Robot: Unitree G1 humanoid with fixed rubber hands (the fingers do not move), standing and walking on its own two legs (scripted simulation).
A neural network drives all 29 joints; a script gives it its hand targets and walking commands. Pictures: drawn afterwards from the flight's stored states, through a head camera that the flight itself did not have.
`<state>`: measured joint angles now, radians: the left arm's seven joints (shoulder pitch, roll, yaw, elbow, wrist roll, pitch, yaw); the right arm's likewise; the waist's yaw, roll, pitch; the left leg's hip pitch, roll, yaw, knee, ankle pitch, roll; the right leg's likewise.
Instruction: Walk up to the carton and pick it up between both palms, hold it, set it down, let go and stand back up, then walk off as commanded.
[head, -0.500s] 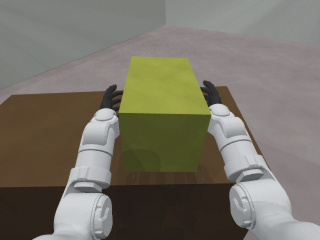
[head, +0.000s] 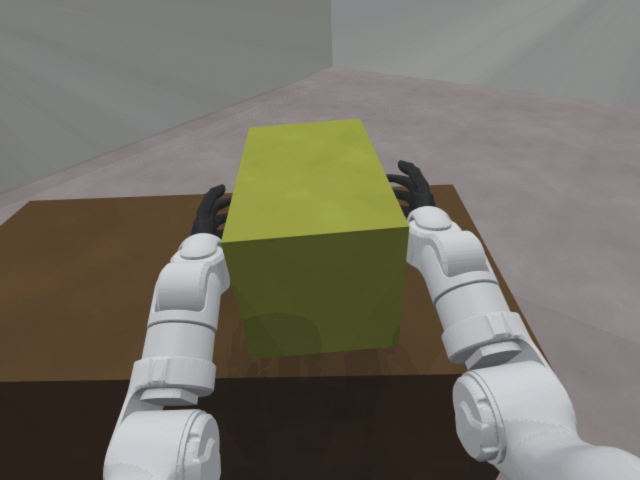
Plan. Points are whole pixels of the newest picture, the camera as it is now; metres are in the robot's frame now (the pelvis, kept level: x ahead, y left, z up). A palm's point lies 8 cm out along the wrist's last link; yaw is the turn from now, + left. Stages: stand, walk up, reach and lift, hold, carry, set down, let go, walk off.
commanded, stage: hold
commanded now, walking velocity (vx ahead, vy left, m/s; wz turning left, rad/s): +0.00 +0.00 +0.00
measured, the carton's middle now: (313, 222) +0.42 +0.01 +0.17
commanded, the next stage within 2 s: none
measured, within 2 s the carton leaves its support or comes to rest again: neither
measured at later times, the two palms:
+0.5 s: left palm (207, 244) +0.36 +0.14 +0.19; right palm (422, 217) +0.37 -0.13 +0.20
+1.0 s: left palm (212, 239) +0.37 +0.14 +0.19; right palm (420, 218) +0.39 -0.13 +0.19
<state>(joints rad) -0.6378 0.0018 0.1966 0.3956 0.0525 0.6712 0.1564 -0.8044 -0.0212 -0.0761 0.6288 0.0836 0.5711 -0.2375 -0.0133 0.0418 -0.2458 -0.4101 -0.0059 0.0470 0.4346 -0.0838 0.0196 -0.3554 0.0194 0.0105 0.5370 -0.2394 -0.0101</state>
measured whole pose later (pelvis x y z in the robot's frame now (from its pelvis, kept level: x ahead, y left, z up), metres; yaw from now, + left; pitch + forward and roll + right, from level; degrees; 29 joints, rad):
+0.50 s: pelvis -0.01 +0.00 +0.00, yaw +0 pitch +3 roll +0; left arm -0.67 0.00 0.20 0.46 0.05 0.63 0.15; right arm -0.80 -0.03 -0.09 0.63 0.08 0.55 -0.24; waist -0.01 0.03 -0.24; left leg -0.41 -0.01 0.05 0.43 -0.07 0.02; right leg -0.36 0.02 0.01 0.54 -0.23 -0.01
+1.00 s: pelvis +0.00 +0.00 +0.00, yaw +0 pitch +3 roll +0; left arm -0.67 0.00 0.20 0.41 0.06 0.65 0.16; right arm -0.80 -0.02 -0.09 0.63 0.08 0.52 -0.23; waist -0.01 0.03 -0.22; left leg -0.41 -0.01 0.05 0.43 -0.08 0.02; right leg -0.36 0.02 0.01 0.54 -0.24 -0.01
